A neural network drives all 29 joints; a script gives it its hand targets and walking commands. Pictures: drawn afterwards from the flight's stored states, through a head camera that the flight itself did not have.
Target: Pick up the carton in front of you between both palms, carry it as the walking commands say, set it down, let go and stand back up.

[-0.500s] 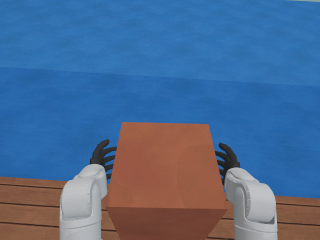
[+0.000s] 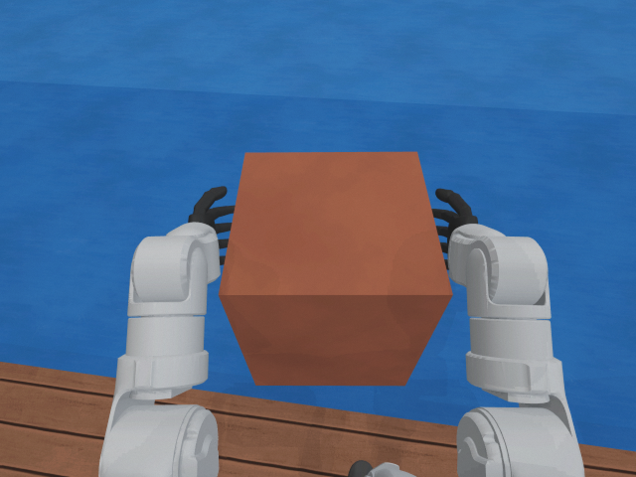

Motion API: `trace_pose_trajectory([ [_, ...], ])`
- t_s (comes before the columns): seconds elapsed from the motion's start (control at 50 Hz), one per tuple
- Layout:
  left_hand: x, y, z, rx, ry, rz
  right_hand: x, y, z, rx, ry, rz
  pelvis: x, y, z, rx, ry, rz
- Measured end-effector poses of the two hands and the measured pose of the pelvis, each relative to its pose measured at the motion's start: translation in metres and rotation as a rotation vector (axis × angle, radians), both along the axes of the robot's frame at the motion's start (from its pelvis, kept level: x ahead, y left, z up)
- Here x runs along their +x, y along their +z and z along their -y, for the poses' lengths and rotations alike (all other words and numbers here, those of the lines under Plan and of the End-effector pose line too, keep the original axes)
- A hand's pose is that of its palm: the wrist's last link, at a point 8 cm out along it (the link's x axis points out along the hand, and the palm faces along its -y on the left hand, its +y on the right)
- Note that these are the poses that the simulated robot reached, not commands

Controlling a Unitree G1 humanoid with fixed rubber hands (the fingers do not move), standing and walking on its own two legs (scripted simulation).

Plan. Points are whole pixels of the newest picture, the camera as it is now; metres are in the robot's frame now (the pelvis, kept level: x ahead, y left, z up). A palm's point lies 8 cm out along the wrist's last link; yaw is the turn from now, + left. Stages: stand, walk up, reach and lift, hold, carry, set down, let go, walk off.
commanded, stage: carry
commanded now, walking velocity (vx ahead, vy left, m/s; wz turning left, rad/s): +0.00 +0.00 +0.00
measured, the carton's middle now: (330, 277) +0.37 +0.01 +0.02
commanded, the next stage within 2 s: none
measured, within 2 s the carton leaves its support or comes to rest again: neither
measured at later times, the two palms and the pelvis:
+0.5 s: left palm (202, 170) +0.46 +0.17 +0.13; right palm (450, 180) +0.45 -0.13 +0.12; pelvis +0.10 +0.02 +0.00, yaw -1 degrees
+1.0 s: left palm (217, 101) +0.63 +0.18 +0.11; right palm (416, 113) +0.60 -0.11 +0.11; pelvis +0.25 +0.05 -0.01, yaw +0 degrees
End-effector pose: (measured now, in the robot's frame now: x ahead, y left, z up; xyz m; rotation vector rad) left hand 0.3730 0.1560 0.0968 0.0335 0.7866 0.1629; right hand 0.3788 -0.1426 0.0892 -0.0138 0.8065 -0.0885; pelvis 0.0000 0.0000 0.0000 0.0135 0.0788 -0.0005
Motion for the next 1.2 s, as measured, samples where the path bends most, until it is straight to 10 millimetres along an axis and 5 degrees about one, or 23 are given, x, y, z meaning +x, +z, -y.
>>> trace_pose_trajectory([
  [0.24,0.065,0.015,0.000,-0.065,-0.010,0.106,0.050,0.021,0.000,0.009,-0.078,0.104,0.058,0.007,-0.009,-0.005,-0.020,-0.014],
  [0.54,0.093,0.032,-0.009,-0.028,-0.042,0.079,0.075,0.034,-0.009,-0.016,-0.056,0.079,0.115,-0.002,-0.019,-0.024,-0.018,0.017],
  [0.76,0.140,0.027,-0.016,-0.003,-0.022,0.033,0.141,0.036,-0.016,-0.030,-0.001,0.034,0.163,0.006,-0.015,0.001,-0.016,0.004],
  [0.9,0.207,0.028,-0.035,-0.037,-0.028,0.075,0.199,0.040,-0.034,-0.039,-0.033,0.075,0.217,-0.004,-0.036,-0.004,-0.023,0.006],
  [1.04,0.268,0.009,-0.026,-0.040,-0.087,0.006,0.232,0.011,-0.027,-0.039,-0.096,0.006,0.270,-0.003,-0.056,-0.009,-0.011,0.006],
  [1.2,0.355,0.015,-0.019,-0.067,-0.083,0.091,0.321,0.025,-0.020,-0.047,-0.104,0.091,0.346,-0.011,-0.052,-0.003,-0.008,-0.016],
])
